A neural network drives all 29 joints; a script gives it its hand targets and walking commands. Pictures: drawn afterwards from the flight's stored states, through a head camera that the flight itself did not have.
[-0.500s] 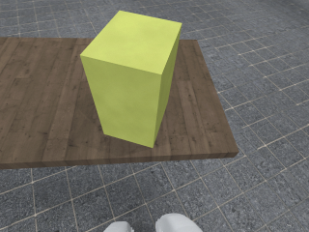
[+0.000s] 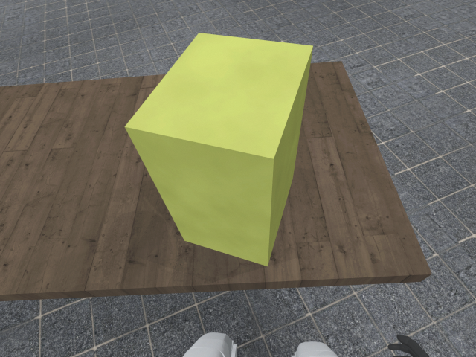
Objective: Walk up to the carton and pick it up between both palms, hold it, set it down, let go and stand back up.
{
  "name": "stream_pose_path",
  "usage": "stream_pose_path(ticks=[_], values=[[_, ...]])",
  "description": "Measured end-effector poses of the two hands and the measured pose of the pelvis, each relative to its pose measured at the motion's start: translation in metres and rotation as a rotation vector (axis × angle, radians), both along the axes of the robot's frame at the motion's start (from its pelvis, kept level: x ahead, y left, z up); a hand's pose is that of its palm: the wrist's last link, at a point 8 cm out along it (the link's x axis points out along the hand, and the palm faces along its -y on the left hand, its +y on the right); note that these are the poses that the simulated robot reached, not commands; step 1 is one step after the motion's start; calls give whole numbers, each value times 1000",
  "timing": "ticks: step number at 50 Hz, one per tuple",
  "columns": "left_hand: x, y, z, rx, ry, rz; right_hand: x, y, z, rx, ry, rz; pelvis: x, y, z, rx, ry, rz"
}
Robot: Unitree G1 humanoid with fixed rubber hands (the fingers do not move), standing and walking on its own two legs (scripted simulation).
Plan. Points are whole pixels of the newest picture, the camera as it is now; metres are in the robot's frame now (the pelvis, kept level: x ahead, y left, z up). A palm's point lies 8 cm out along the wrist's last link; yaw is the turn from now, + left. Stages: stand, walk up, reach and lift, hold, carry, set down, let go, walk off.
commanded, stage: walk up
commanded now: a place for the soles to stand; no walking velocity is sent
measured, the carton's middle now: (236, 161) +0.38 +0.01 +0.12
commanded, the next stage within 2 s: none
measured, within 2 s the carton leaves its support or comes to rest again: neither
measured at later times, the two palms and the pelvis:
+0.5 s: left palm (52, 319) +0.19 +0.37 -0.09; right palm (383, 352) +0.13 -0.21 -0.09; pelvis +0.09 +0.08 +0.02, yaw +2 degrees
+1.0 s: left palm (60, 328) +0.18 +0.37 -0.12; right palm (372, 310) +0.19 -0.21 -0.08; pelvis +0.10 +0.09 +0.01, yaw +3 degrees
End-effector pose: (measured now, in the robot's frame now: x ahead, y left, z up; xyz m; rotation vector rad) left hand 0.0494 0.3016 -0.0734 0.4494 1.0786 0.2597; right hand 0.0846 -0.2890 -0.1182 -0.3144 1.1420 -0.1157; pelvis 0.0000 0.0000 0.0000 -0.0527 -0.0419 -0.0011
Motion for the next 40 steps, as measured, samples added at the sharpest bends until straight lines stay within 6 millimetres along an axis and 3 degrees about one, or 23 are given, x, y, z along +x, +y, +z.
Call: stream_pose_path(ticks=[4,9,16,23,29,36,40], values=[[4,31,-12,-24,40,24,29,34,6,-16,-48,33,12,33,-3,-2,14,10],[34,56,-12,-54,37,9,38,61,23,-37,-55,15,32,62,7,-18,4,3],[93,69,-10,-95,-23,-21,36,74,37,-92,7,-26,56,82,16,12,-9,21],[145,66,-10,-109,-41,-54,41,75,35,-110,48,-68,83,86,16,55,-8,31],[143,65,-15,-97,26,-22,56,75,24,-93,115,-45,101,80,15,53,-14,49],[128,79,-18,-107,14,66,122,87,29,-115,52,63,112,89,15,44,-20,57],[127,88,-36,-139,50,59,116,91,28,-151,66,61,112,101,7,34,-34,56]])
